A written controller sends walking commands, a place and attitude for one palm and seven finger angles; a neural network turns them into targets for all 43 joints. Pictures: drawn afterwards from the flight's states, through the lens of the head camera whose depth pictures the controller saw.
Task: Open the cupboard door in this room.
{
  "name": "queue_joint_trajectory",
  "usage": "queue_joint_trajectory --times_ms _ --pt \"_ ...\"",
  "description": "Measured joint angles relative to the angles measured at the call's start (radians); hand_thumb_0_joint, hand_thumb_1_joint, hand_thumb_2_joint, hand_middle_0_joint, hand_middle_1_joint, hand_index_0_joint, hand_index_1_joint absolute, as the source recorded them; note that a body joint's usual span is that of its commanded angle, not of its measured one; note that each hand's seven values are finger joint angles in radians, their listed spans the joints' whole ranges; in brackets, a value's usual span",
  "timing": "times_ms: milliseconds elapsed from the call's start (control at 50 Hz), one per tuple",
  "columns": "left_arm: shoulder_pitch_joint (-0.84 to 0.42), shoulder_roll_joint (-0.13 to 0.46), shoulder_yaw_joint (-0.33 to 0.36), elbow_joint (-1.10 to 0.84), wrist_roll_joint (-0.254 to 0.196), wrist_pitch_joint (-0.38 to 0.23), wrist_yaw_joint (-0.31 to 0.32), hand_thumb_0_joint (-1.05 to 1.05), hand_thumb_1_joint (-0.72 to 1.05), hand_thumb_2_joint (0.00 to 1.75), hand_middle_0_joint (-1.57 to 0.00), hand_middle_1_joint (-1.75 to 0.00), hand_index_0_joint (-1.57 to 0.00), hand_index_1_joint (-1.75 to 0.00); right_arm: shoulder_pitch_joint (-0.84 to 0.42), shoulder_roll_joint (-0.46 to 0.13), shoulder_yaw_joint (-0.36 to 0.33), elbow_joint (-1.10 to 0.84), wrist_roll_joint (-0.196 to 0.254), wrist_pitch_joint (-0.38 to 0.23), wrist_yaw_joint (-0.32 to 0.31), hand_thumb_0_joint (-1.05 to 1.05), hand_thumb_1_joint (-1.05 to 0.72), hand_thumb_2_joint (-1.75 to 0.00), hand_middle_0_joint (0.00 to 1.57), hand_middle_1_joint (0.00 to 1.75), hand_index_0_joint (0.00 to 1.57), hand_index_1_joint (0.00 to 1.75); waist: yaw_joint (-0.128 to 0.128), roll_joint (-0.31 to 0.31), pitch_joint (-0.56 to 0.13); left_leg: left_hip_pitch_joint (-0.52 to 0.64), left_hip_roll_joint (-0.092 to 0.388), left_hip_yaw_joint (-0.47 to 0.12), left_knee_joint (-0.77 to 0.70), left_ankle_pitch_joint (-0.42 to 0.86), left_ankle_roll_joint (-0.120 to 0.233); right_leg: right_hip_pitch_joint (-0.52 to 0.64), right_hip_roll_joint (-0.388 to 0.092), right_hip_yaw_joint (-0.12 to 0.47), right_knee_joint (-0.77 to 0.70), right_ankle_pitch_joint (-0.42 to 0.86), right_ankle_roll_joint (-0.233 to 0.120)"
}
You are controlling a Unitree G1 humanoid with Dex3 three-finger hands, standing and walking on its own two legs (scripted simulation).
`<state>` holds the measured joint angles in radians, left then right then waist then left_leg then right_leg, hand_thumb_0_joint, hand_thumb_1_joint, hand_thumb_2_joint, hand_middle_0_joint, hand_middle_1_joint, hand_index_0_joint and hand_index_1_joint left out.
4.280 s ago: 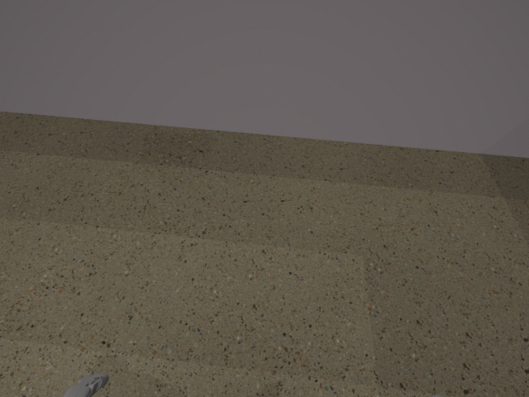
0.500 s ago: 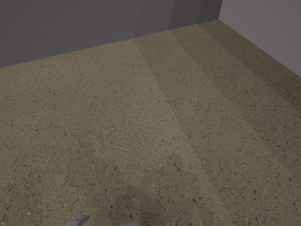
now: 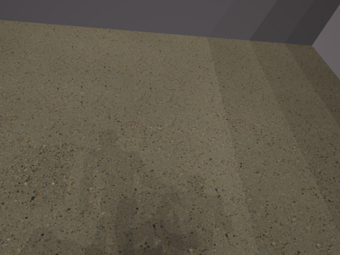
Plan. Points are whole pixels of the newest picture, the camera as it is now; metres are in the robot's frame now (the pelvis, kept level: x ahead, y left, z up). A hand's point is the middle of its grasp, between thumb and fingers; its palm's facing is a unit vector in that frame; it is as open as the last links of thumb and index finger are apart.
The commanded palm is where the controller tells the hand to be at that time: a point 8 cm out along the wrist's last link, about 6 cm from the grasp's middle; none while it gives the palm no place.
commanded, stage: turn or walk to find it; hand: left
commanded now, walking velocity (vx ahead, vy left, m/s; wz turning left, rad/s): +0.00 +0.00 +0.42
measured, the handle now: out of the picture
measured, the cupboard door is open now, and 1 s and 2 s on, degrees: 0 0 0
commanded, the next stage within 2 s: none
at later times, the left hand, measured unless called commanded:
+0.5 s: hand out of the picture +0.07 +0.18 -0.14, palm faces +0.18 -0.94 -0.27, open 7.4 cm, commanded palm none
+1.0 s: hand out of the picture -0.15 +0.17 -0.18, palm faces +0.50 -0.83 -0.24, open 7.4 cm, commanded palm none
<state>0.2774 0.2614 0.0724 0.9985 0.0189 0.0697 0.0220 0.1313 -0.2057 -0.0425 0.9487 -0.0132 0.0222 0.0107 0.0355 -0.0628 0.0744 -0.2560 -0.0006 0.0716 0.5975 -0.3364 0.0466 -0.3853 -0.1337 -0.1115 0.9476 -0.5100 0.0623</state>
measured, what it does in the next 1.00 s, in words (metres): steps on the spot, turning left: right foot, then left foot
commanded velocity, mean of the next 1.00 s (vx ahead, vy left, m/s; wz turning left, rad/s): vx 0.00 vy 0.00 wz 0.42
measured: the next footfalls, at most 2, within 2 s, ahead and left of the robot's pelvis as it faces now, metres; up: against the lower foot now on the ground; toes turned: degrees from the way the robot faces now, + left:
right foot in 0.48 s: +0.03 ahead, -0.13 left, +0.00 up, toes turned +9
left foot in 0.98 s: -0.09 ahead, +0.09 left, +0.00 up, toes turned +31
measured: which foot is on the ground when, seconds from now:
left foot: down 0.00-0.48, up 0.50-0.96, down 0.98-1.00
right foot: up 0.00-0.46, down 0.48-0.98, up 1.00-1.00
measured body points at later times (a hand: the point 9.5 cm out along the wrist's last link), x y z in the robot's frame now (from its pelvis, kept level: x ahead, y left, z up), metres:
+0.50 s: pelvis -0.03 -0.03 +0.00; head +0.00 -0.06 +0.45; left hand +0.06 +0.23 -0.11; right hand +0.03 -0.27 -0.16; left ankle -0.01 +0.09 -0.72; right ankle -0.01 -0.14 -0.73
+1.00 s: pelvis -0.07 -0.02 +0.00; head -0.05 +0.01 +0.44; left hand -0.18 +0.22 -0.16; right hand +0.13 -0.21 -0.14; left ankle -0.12 +0.07 -0.73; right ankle -0.01 -0.14 -0.73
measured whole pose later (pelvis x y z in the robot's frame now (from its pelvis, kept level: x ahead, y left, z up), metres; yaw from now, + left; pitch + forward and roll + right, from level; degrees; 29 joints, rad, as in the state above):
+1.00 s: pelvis -0.07 -0.02 +0.00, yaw +27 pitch -1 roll +0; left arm 0.28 0.23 0.06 0.98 0.02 0.03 0.02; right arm 0.16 -0.24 -0.06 0.97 -0.01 0.04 0.02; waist 0.03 -0.03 0.07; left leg -0.25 0.01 0.07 0.59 -0.31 -0.03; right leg -0.28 -0.17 -0.24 0.66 -0.33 0.03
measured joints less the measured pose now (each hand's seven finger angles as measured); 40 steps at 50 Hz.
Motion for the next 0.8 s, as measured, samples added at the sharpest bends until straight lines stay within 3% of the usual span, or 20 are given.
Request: queue_joint_trajectory --times_ms 80,160,280,420,460,500,540,600,640,720,800 --pt "-0.03 0.005 0.005 -0.001 0.0 -0.003 -0.01 0.01 0.91 0.9 -0.2 -0.3 -0.2 -0.3 0.006 0.014 0.014 -0.007 0.002 -0.008 -0.014 0.0 -0.91 -0.9 0.2 0.3 0.2 0.3 -0.007 0.014 -0.008 0.033 -0.014 -0.029 -0.094 0.061 0.008 -0.067 0.024 0.058 0.153 0.091 0.017" --pt "-0.059 -0.001 0.001 -0.021 -0.003 -0.014 -0.011 0.01 0.91 0.9 -0.2 -0.3 -0.2 -0.3 0.025 0.022 0.017 -0.006 0.005 -0.013 -0.016 0.0 -0.91 -0.9 0.2 0.3 0.2 0.3 -0.016 0.026 -0.014 0.052 -0.033 -0.051 -0.155 0.103 0.019 -0.083 0.029 0.086 0.164 0.137 0.035" --pt "-0.113 -0.018 -0.003 -0.049 -0.006 -0.013 -0.007 0.01 0.91 0.9 -0.2 -0.3 -0.2 -0.3 0.075 0.028 0.011 0.004 -0.001 -0.007 -0.015 0.0 -0.91 -0.9 0.2 0.3 0.2 0.3 -0.046 0.04 -0.019 0.043 -0.061 -0.091 -0.171 0.13 0.019 -0.049 0.046 0.101 0.058 0.115 0.042" --pt "-0.165 -0.058 -0.019 -0.086 -0.015 -0.023 -0.005 0.01 0.91 0.9 -0.2 -0.3 -0.2 -0.3 0.131 0.007 -0.006 0.027 -0.009 0.012 -0.013 0.0 -0.91 -0.9 0.2 0.3 0.2 0.3 -0.087 0.08 -0.017 -0.01 -0.079 -0.146 -0.134 0.141 -0.007 0.047 0.093 0.101 -0.193 0.09 0.015" --pt "-0.166 -0.067 -0.026 -0.099 -0.017 -0.036 -0.005 0.01 0.91 0.9 -0.2 -0.3 -0.2 -0.3 0.146 -0.002 -0.012 0.034 -0.006 0.018 -0.011 0.0 -0.91 -0.9 0.2 0.3 0.2 0.3 -0.09 0.09 -0.023 -0.036 -0.086 -0.16 -0.102 0.134 -0.023 0.108 0.103 0.095 -0.338 0.171 0.007" --pt "-0.163 -0.085 -0.032 -0.101 -0.01 -0.052 -0.002 0.01 0.91 0.9 -0.2 -0.3 -0.2 -0.3 0.153 -0.017 -0.022 0.042 0.001 0.025 -0.009 0.0 -0.91 -0.9 0.2 0.3 0.2 0.3 -0.089 0.118 -0.02 -0.076 -0.08 -0.176 -0.013 0.056 -0.043 0.135 0.118 0.07 -0.395 0.216 -0.058" --pt "-0.147 -0.097 -0.042 -0.104 -0.007 -0.056 -0.001 0.01 0.91 0.9 -0.21 -0.3 -0.2 -0.3 0.161 -0.025 -0.032 0.047 -0.002 0.039 -0.007 0.0 -0.91 -0.9 0.2 0.3 0.2 0.3 -0.09 0.12 -0.025 -0.142 -0.086 -0.156 0.18 -0.079 -0.06 0.143 0.104 0.048 -0.392 0.211 -0.09" --pt "-0.117 -0.109 -0.044 -0.097 -0.008 -0.052 0.0 0.01 0.91 0.9 -0.21 -0.3 -0.2 -0.3 0.164 -0.04 -0.043 0.054 -0.007 0.053 0.002 0.0 -0.91 -0.9 0.2 0.3 0.2 0.3 -0.086 0.117 -0.033 -0.218 -0.061 -0.124 0.444 -0.068 -0.079 0.176 0.085 0.02 -0.434 0.226 -0.097" --pt "-0.1 -0.113 -0.046 -0.088 -0.008 -0.053 0.0 0.01 0.91 0.9 -0.21 -0.3 -0.2 -0.3 0.164 -0.049 -0.049 0.056 -0.007 0.054 0.007 0.0 -0.91 -0.9 0.2 0.3 0.2 0.3 -0.087 0.119 -0.034 -0.241 -0.033 -0.119 0.54 -0.023 -0.094 0.192 0.078 -0.002 -0.456 0.238 -0.097" --pt "-0.071 -0.116 -0.045 -0.073 -0.006 -0.06 0.0 0.01 0.9 0.9 -0.21 -0.3 -0.2 -0.3 0.158 -0.058 -0.051 0.062 -0.008 0.059 0.009 0.0 -0.91 -0.9 0.19 0.3 0.2 0.3 -0.078 0.115 -0.032 -0.237 0.015 -0.121 0.578 0.012 -0.118 0.202 0.064 -0.045 -0.469 0.245 -0.098" --pt "-0.043 -0.109 -0.039 -0.06 0.0 -0.062 0.001 0.01 0.91 0.9 -0.21 -0.3 -0.2 -0.3 0.134 -0.059 -0.047 0.068 -0.007 0.066 0.008 0.0 -0.91 -0.9 0.19 0.3 0.2 0.3 -0.057 0.101 -0.024 -0.192 0.04 -0.108 0.499 -0.025 -0.128 0.193 0.046 -0.08 -0.461 0.244 -0.093"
